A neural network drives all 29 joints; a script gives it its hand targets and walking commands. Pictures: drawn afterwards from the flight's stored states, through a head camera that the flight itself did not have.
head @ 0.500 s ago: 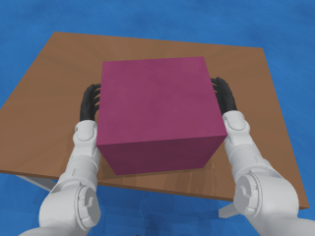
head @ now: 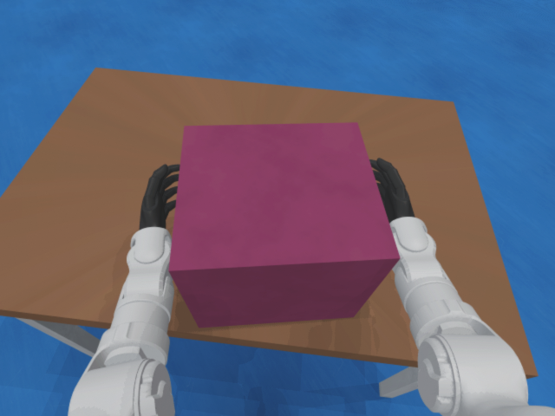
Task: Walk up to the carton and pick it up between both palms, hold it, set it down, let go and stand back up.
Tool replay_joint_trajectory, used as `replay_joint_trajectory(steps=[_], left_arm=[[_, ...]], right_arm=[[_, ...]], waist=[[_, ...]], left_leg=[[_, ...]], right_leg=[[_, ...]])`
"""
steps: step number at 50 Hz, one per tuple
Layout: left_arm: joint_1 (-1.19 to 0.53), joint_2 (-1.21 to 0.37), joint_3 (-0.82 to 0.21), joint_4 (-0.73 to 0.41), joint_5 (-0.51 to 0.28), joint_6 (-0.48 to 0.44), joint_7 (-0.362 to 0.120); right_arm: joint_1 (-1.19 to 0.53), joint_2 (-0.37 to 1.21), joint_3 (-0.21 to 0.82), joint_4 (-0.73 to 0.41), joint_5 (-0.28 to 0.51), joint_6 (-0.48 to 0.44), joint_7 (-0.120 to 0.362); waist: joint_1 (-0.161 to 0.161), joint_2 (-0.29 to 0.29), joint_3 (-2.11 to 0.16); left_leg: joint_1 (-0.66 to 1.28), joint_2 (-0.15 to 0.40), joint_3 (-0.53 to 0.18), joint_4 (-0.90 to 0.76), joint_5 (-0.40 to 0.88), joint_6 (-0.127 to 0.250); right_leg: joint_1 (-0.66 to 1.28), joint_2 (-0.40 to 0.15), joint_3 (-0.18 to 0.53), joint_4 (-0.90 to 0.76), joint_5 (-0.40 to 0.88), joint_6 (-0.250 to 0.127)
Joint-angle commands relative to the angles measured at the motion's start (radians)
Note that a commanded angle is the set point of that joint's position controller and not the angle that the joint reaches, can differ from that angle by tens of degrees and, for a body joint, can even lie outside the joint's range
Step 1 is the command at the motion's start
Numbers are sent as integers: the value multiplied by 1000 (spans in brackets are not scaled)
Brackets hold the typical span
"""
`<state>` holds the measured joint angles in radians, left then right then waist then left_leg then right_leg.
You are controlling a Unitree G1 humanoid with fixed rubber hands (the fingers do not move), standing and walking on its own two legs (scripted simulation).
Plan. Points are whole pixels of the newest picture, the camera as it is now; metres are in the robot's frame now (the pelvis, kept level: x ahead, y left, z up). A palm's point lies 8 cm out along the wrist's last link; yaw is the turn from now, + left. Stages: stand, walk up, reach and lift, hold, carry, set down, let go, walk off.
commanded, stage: reach and lift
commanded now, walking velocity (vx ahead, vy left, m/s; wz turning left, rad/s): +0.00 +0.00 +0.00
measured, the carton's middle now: (275, 228) +0.39 +0.04 -0.01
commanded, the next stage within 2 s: none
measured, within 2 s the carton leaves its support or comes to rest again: leaves its support in 0.04 s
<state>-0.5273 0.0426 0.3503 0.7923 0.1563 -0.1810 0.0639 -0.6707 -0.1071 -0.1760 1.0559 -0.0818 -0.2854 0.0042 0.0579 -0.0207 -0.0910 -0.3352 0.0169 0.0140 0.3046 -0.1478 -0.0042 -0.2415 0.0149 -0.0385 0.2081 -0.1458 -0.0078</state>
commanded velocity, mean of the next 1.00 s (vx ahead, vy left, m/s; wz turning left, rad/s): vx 0.00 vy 0.00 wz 0.00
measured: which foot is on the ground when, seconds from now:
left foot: down 0.00-1.00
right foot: down 0.00-1.00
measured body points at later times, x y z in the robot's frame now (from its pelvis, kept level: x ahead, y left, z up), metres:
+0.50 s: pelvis -0.03 +0.00 +0.00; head -0.03 +0.02 +0.45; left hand +0.36 +0.21 +0.11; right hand +0.38 -0.15 +0.11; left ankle -0.01 +0.11 -0.75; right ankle -0.04 -0.11 -0.75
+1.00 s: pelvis -0.03 +0.01 +0.00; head -0.06 +0.04 +0.45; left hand +0.36 +0.19 +0.14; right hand +0.34 -0.17 +0.14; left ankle -0.01 +0.11 -0.75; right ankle -0.04 -0.11 -0.75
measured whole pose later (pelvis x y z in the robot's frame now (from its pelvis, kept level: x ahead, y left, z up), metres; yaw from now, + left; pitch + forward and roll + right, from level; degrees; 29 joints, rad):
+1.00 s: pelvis -0.03 +0.01 +0.00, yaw +0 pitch -3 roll -1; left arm -0.50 0.05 0.28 0.28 0.18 0.42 -0.01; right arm -0.55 -0.12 -0.07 0.57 0.14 0.19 -0.06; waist -0.07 -0.06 -0.03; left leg -0.10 0.00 0.03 0.30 -0.15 0.02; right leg -0.03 0.00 -0.02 0.24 -0.16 0.01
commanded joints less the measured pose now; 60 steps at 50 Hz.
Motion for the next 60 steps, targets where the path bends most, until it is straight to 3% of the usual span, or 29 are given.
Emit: replay_joint_trajectory(steps=[1, 6, 8, 14, 18, 21, 24, 25, 27, 32, 35, 39, 41, 44, 45, 47, 51, 56, 60], left_arm=[[-516, -613, -471, -143, -8, 5, -117], [-524, -600, -479, -141, -34, 41, -141], [-543, -595, -475, -145, -42, 63, -144], [-594, -566, -425, -162, -40, 149, -147], [-586, -545, -357, -136, -8, 229, -166], [-617, -552, -338, -182, 13, 264, -173], [-606, -561, -355, -229, 16, 299, -176], [-583, -561, -365, -239, 13, 309, -179], [-532, -556, -360, -246, 20, 330, -185], [-503, -572, -429, -354, -3, 379, -176], [-479, -580, -526, -451, -54, 414, -164], [-430, -551, -563, -537, -88, 489, -172], [-405, -528, -550, -550, -74, 525, -185], [-414, -504, -520, -576, -60, 566, -201], [-416, -495, -514, -581, -51, 579, -205], [-448, -499, -509, -598, -44, 598, -210], [-462, -495, -489, -600, -31, 620, -214], [-487, -486, -460, -596, -24, 649, -237], [-496, -484, -474, -585, -40, 656, -255]], right_arm=[[-456, 564, 315, -212, 11, -59, 94], [-467, 591, 374, -290, 48, -2, 71], [-486, 596, 380, -323, 62, 32, 72], [-521, 605, 317, -360, 69, 133, 84], [-537, 585, 243, -354, 39, 193, 97], [-544, 556, 166, -359, 5, 198, 109], [-533, 537, 156, -375, -2, 194, 110], [-511, 535, 159, -378, 2, 197, 107], [-477, 525, 172, -382, 11, 205, 103], [-527, 520, 281, -509, 80, 204, 91], [-525, 508, 356, -603, 150, 223, 67], [-472, 484, 408, -701, 210, 301, 32], [-450, 485, 417, -722, 228, 342, 22], [-442, 479, 417, -718, 251, 389, 25], [-443, 464, 408, -730, 247, 400, 25], [-478, 476, 407, -736, 252, 412, 34], [-508, 491, 397, -737, 251, 425, 48], [-522, 487, 371, -719, 227, 437, 47], [-537, 486, 365, -739, 221, 437, 28]], waist=[[-17, 73, -541], [-39, 23, -473], [-25, 18, -435], [-11, -19, -328], [-17, -10, -235], [-43, 33, -240], [-60, 56, -273], [-65, 40, -283], [-72, 34, -260], [-51, 45, -306], [-92, 43, -363], [-132, 18, -315], [-136, 19, -268], [-120, 39, -228], [-132, 41, -219], [-109, 53, -215], [-100, 48, -214], [-101, 29, -191], [-127, 21, -213]], left_leg=[[303, -4, 32, 98, 645, -74], [210, -25, 18, 47, 452, -43], [214, -27, 21, 31, 405, -36], [237, -33, 30, -14, 236, -9], [226, -36, 41, -47, 123, 9], [257, -32, 47, -54, 130, -4], [302, -32, 52, -45, 169, -16], [311, -31, 54, -45, 192, -18], [320, -35, 51, -44, 215, -19], [371, -30, 35, 4, 344, -36], [415, -32, 17, 39, 429, -51], [403, -40, 4, 35, 395, -49], [389, -46, 7, 22, 339, -45], [392, -44, 6, 3, 298, -39], [385, -45, 9, -3, 275, -39], [382, -43, 11, -8, 241, -36], [372, -43, 16, -19, 200, -25], [363, -42, 27, -38, 135, -10], [363, -49, 29, -34, 131, -8]], right_leg=[[188, 21, -25, 70, 473, 2], [281, -2, 6, 81, 461, 24], [266, -4, 7, 73, 398, 26], [203, -4, 14, 27, 146, 24], [187, -17, 11, 7, 40, 24], [188, -14, -9, 7, 34, 18], [200, -8, -22, 14, 75, 12], [220, -4, -23, 12, 101, 13], [244, 0, -22, 12, 131, 18], [262, 17, -28, 36, 242, 11], [261, 30, -24, 43, 311, 11], [272, 30, -15, 40, 316, 22], [272, 24, -9, 40, 300, 29], [248, 26, -8, 30, 241, 24], [256, 21, -6, 28, 219, 26], [233, 26, -12, 29, 177, 20], [229, 26, -16, 33, 150, 20], [217, 23, -19, 21, 105, 21], [241, 17, -21, 25, 140, 32]])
